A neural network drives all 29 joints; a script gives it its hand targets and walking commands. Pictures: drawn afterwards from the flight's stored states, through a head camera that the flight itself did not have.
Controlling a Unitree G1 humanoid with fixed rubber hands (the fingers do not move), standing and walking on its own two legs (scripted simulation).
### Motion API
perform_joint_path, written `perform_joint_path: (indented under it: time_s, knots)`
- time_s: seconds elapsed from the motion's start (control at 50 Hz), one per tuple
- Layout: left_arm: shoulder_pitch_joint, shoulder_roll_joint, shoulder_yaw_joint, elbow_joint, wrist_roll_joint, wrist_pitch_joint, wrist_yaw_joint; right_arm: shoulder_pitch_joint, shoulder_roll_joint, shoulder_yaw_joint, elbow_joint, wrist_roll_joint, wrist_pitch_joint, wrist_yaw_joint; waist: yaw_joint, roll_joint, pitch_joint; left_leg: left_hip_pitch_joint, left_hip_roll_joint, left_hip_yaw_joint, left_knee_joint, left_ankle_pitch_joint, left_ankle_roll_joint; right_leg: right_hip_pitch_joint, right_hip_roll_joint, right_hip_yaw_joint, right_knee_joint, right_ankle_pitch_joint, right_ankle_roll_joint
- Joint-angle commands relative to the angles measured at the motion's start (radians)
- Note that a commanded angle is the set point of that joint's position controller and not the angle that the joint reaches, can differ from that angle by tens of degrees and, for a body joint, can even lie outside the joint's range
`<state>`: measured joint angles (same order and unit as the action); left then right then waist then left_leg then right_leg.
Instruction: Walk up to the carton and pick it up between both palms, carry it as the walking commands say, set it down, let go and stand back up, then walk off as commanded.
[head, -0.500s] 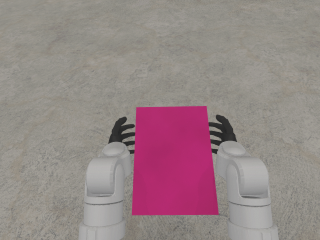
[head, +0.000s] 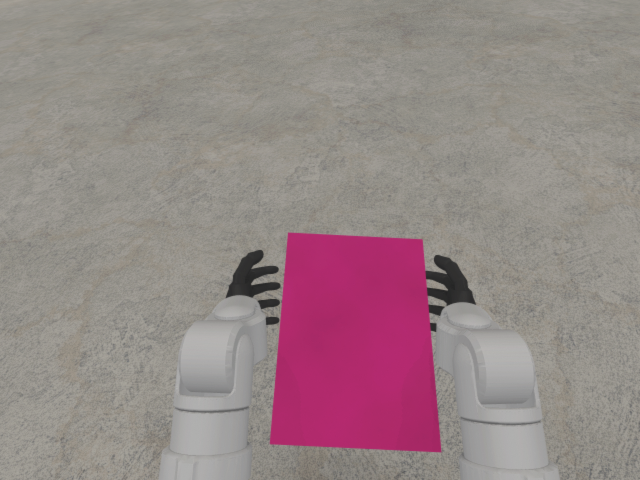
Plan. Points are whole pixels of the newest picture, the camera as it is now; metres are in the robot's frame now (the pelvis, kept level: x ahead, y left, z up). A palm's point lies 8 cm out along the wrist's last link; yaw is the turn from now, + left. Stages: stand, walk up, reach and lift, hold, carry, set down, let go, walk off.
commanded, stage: carry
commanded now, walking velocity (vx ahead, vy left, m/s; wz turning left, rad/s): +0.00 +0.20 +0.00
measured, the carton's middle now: (345, 351) +0.30 -0.01 +0.00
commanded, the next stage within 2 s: none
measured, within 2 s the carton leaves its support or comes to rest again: neither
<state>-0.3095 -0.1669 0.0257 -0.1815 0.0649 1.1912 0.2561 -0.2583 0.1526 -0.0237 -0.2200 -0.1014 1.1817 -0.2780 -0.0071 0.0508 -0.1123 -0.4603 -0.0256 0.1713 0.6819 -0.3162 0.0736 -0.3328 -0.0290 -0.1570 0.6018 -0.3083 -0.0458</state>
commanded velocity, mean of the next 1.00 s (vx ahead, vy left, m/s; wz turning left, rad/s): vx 0.00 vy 0.20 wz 0.00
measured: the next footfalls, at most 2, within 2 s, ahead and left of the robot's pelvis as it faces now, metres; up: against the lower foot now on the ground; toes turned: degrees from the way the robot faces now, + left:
left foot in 0.36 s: +0.03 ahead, +0.26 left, +0.00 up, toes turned +8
right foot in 0.76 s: -0.03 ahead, +0.13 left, +0.00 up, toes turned -9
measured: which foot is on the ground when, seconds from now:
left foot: up 0.00-0.34, down 0.36-0.76, up 0.78-1.00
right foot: down 0.00-0.36, up 0.38-0.74, down 0.76-1.00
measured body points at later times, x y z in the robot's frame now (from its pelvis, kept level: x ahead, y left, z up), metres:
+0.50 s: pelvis -0.04 +0.16 +0.01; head -0.01 +0.20 +0.46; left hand +0.26 +0.32 +0.07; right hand +0.28 +0.07 +0.09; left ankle -0.01 +0.26 -0.73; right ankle -0.06 +0.02 -0.65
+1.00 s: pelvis -0.06 +0.29 +0.02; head -0.04 +0.27 +0.47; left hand +0.26 +0.41 +0.11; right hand +0.25 +0.16 +0.10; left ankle -0.03 +0.46 -0.68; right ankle -0.07 +0.14 -0.73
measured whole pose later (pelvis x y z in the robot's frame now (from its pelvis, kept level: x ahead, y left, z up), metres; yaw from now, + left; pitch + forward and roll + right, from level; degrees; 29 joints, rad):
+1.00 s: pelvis -0.06 +0.29 +0.02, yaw +1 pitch +4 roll +3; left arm -0.34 -0.17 0.05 -0.20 0.08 1.19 0.27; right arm -0.32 0.17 -0.04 -0.24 -0.09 1.21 -0.29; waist -0.03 -0.01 -0.05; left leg -0.51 0.05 0.04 0.83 -0.37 -0.03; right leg -0.28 -0.18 -0.10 0.49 -0.26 0.06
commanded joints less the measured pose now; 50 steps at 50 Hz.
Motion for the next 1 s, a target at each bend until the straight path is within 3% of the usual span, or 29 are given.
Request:
perform_joint_path:
  time_s: [0.0, 0.04, 0.1, 0.14, 0.18, 0.22, 0.24, 0.28, 0.3, 0.34, 0.36, 0.4, 0.44, 0.46, 0.54, 0.6, 0.64, 0.66, 0.68, 0.7, 0.72, 0.74, 0.76, 0.78, 0.8, 0.82, 0.86, 0.92, 0.98]
  knots:
    - [-0.33, -1.05, -0.379, -0.145, -0.254, -0.034, -0.196, -0.524, 1.082, 0.52, -0.183, 0.372, -0.015, 0.209, 0.029, -0.145, -0.163, -0.197, 0.089, -0.22, 0.409, -0.084, -0.068, 0.203, -0.42, 0.383, -0.315, 0.343, -0.159]
    - [-0.338, -1.034, -0.385, -0.18, -0.261, -0.037, -0.189, -0.453, 1.101, 0.513, -0.142, 0.374, -0.018, 0.208, 0.019, -0.094, -0.149, -0.229, 0.088, -0.188, 0.397, -0.03, -0.086, 0.213, -0.369, 0.278, -0.275, 0.404, -0.108]
    - [-0.323, -1.01, -0.38, -0.188, -0.279, -0.038, -0.189, -0.382, 1.1, 0.495, -0.117, 0.349, -0.017, 0.191, 0.014, -0.225, -0.247, -0.195, 0.072, -0.122, 0.3, -0.013, -0.119, 0.346, -0.319, 0.19, -0.199, 0.7, -0.063]
    - [-0.288, -0.982, -0.373, -0.171, -0.27, -0.037, -0.186, -0.334, 1.1, 0.49, -0.073, 0.34, -0.012, 0.185, 0.021, -0.241, -0.278, -0.132, 0.052, -0.085, 0.227, -0.039, -0.125, 0.358, -0.297, 0.161, -0.175, 0.754, -0.05]
    - [-0.277, -0.976, -0.382, -0.173, -0.274, -0.033, -0.186, -0.344, 1.087, 0.488, -0.096, 0.337, -0.012, 0.185, 0.023, -0.297, -0.272, -0.06, 0.05, -0.068, 0.129, -0.052, -0.121, 0.308, -0.292, 0.127, -0.173, 0.662, -0.034]
    - [-0.268, -0.973, -0.371, -0.165, -0.263, -0.03, -0.188, -0.364, 1.082, 0.496, -0.11, 0.335, -0.006, 0.183, 0.028, -0.4, -0.265, 0.0, 0.033, -0.033, 0.022, -0.001, -0.122, 0.278, -0.298, 0.119, -0.166, 0.556, -0.015]
    - [-0.252, -0.961, -0.367, -0.144, -0.258, -0.028, -0.191, -0.369, 1.068, 0.496, -0.115, 0.336, -0.008, 0.183, 0.025, -0.404, -0.253, 0.027, 0.028, -0.027, -0.048, 0.037, -0.122, 0.266, -0.298, 0.113, -0.141, 0.551, -0.002]
    - [-0.249, -0.972, -0.39, -0.15, -0.262, -0.021, -0.189, -0.339, 1.058, 0.475, -0.109, 0.329, -0.001, 0.186, 0.009, -0.321, -0.282, 0.178, 0.026, -0.014, -0.287, 0.155, -0.11, 0.231, -0.26, 0.072, -0.037, 0.424, 0.058]
    - [-0.249, -0.977, -0.407, -0.146, -0.257, -0.015, -0.183, -0.32, 1.044, 0.447, -0.087, 0.319, 0.003, 0.189, 0.004, -0.161, -0.315, 0.286, 0.09, -0.073, -0.36, 0.207, -0.081, 0.142, -0.216, 0.054, 0.041, 0.252, 0.084]
    - [-0.304, -0.971, -0.428, -0.14, -0.261, -0.005, -0.173, -0.3, 1.028, 0.407, -0.042, 0.307, 0.012, 0.201, 0.006, 0.253, -0.275, 0.452, 0.395, -0.443, -0.32, 0.616, 0.028, -0.284, -0.051, 0.019, 0.356, -0.371, 0.12]
    - [-0.329, -0.983, -0.448, -0.147, -0.277, -0.007, -0.176, -0.296, 1.042, 0.405, -0.035, 0.306, 0.008, 0.203, -0.005, 0.219, -0.28, 0.445, 0.378, -0.344, -0.261, 0.685, 0.105, -0.283, -0.049, 0.095, 0.482, -0.397, 0.088]
    - [-0.44, -1.042, -0.533, -0.208, -0.328, -0.022, -0.19, -0.321, 1.063, 0.379, -0.056, 0.291, -0.023, 0.209, -0.006, 0.217, -0.287, 0.409, 0.305, -0.25, -0.234, 0.692, 0.107, -0.308, -0.043, 0.126, 0.587, -0.282, 0.072]
    - [-0.52, -1.116, -0.589, -0.254, -0.388, -0.043, -0.197, -0.325, 1.087, 0.345, -0.085, 0.293, -0.053, 0.212, -0.003, 0.22, -0.339, 0.441, 0.25, -0.172, -0.219, 0.662, 0.082, -0.291, -0.032, 0.085, 0.576, -0.188, 0.074]
    - [-0.507, -1.131, -0.583, -0.259, -0.397, -0.05, -0.201, -0.374, 1.086, 0.354, -0.143, 0.309, -0.068, 0.211, -0.005, 0.172, -0.343, 0.463, 0.252, -0.173, -0.228, 0.621, 0.085, -0.292, -0.028, 0.079, 0.565, -0.179, 0.078]
    - [-0.377, -1.078, -0.542, -0.208, -0.356, -0.042, -0.195, -0.281, 1.047, 0.365, -0.1, 0.278, -0.06, 0.203, -0.014, 0.054, -0.334, 0.416, 0.278, -0.246, -0.297, 0.346, 0.131, -0.25, -0.016, 0.079, 0.502, -0.165, 0.068]
    - [-0.296, -1.032, -0.492, -0.167, -0.319, -0.031, -0.189, -0.252, 1.027, 0.406, -0.1, 0.276, -0.044, 0.196, -0.008, 0.043, -0.336, 0.435, 0.274, -0.284, -0.29, 0.394, 0.15, -0.172, -0.009, 0.067, 0.28, -0.197, 0.048]
    - [-0.299, -1.022, -0.468, -0.149, -0.301, -0.025, -0.191, -0.288, 1.036, 0.43, -0.097, 0.282, -0.036, 0.196, -0.002, 0.032, -0.314, 0.393, 0.264, -0.29, -0.288, 0.418, 0.142, -0.087, -0.003, 0.05, 0.101, -0.183, 0.022]
    - [-0.304, -1.018, -0.457, -0.153, -0.292, -0.026, -0.189, -0.315, 1.031, 0.435, -0.118, 0.289, -0.035, 0.196, 0.003, 0.014, -0.307, 0.379, 0.244, -0.277, -0.292, 0.398, 0.108, -0.026, 0.01, 0.022, 0.0, -0.12, 0.018]
    - [-0.289, -1.014, -0.433, -0.121, -0.273, -0.02, -0.188, -0.317, 1.031, 0.447, -0.097, 0.292, -0.027, 0.193, 0.013, -0.006, -0.304, 0.317, 0.233, -0.247, -0.278, 0.353, 0.088, 0.072, -0.015, 0.02, -0.124, -0.029, 0.009]
    - [-0.258, -1.014, -0.408, -0.102, -0.254, -0.018, -0.186, -0.305, 1.03, 0.464, -0.088, 0.3, -0.018, 0.194, 0.017, -0.032, -0.308, 0.218, 0.205, -0.212, -0.248, 0.326, 0.037, 0.212, -0.067, 0.052, -0.213, 0.073, -0.001]
    - [-0.218, -1.006, -0.385, -0.083, -0.243, -0.016, -0.186, -0.33, 1.02, 0.475, -0.104, 0.308, -0.016, 0.192, 0.03, -0.148, -0.301, 0.05, 0.164, -0.175, -0.137, 0.265, -0.009, 0.361, -0.196, 0.202, -0.249, 0.164, -0.021]
    - [-0.214, -1.016, -0.384, -0.066, -0.244, -0.012, -0.186, -0.342, 1.021, 0.469, -0.114, 0.312, -0.011, 0.19, 0.027, -0.303, -0.29, -0.108, 0.102, -0.13, 0.051, -0.023, -0.074, 0.43, -0.447, 0.458, -0.257, 0.419, -0.111]
    - [-0.236, -1.03, -0.387, -0.079, -0.236, -0.018, -0.186, -0.417, 1.028, 0.485, -0.157, 0.33, -0.008, 0.195, 0.04, -0.313, -0.227, -0.196, 0.084, -0.143, 0.208, -0.145, -0.097, 0.371, -0.525, 0.474, -0.253, 0.574, -0.209]
    - [-0.26, -1.063, -0.37, -0.077, -0.228, -0.022, -0.187, -0.488, 1.055, 0.508, -0.185, 0.35, -0.006, 0.2, 0.033, -0.273, -0.188, -0.185, 0.113, -0.22, 0.343, -0.102, -0.085, 0.306, -0.495, 0.444, -0.264, 0.567, -0.207]
    - [-0.276, -1.066, -0.375, -0.089, -0.243, -0.025, -0.188, -0.501, 1.065, 0.506, -0.174, 0.364, -0.011, 0.202, 0.029, -0.17, -0.159, -0.172, 0.098, -0.214, 0.353, -0.087, -0.078, 0.258, -0.43, 0.345, -0.277, 0.522, -0.169]
    - [-0.292, -1.078, -0.377, -0.1, -0.252, -0.028, -0.188, -0.516, 1.081, 0.51, -0.171, 0.376, -0.011, 0.206, 0.025, -0.143, -0.147, -0.176, 0.09, -0.209, 0.329, -0.082, -0.08, 0.239, -0.391, 0.29, -0.263, 0.496, -0.126]
    - [-0.325, -1.058, -0.393, -0.143, -0.257, -0.029, -0.187, -0.448, 1.094, 0.489, -0.141, 0.368, -0.017, 0.208, 0.019, -0.09, -0.165, -0.192, 0.087, -0.149, 0.251, -0.05, -0.095, 0.295, -0.356, 0.212, -0.194, 0.667, -0.093]
    - [-0.304, -1.023, -0.39, -0.161, -0.274, -0.027, -0.184, -0.352, 1.097, 0.473, -0.089, 0.343, -0.009, 0.197, 0.021, -0.243, -0.231, -0.066, 0.049, -0.071, 0.138, -0.065, -0.112, 0.305, -0.296, 0.132, -0.147, 0.783, -0.043]
    - [-0.26, -1.006, -0.382, -0.155, -0.263, -0.032, -0.184, -0.375, 1.087, 0.484, -0.121, 0.346, -0.01, 0.195, 0.031, -0.347, -0.256, -0.002, 0.014, -0.019, 0.034, -0.005, -0.126, 0.299, -0.284, 0.101, -0.122, 0.728, -0.006]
